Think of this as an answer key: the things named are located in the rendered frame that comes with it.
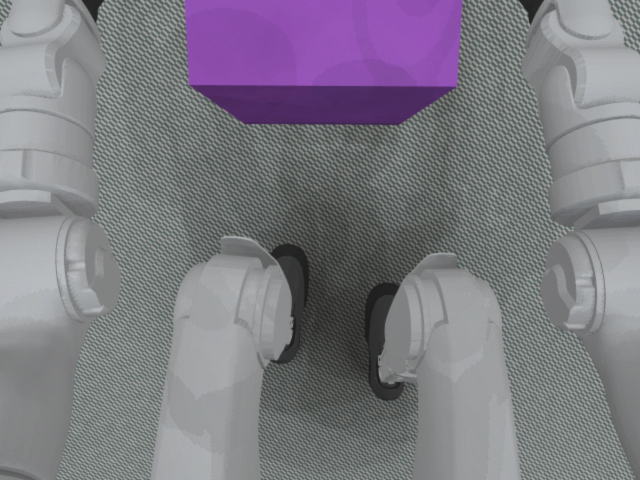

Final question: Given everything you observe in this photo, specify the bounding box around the right robot forearm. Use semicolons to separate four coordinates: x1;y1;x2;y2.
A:
521;0;640;230

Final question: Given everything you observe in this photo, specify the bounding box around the carton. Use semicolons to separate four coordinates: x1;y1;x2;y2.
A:
185;0;462;125

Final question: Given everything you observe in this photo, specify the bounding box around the right robot upper arm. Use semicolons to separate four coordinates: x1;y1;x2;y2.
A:
540;227;640;480

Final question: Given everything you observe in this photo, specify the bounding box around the left robot forearm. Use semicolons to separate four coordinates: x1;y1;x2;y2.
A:
0;0;107;219

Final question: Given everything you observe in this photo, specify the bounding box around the right robot hand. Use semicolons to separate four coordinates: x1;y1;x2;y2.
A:
519;0;544;25

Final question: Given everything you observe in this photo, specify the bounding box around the left robot hand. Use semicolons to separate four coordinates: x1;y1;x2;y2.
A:
82;0;104;23

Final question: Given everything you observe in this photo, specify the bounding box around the left robot upper arm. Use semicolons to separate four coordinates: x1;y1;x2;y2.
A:
0;215;121;480

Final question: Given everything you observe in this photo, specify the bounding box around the right robot thigh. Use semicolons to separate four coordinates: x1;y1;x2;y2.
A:
393;269;521;480

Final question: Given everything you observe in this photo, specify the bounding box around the right robot shin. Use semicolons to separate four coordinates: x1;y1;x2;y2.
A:
378;253;502;384

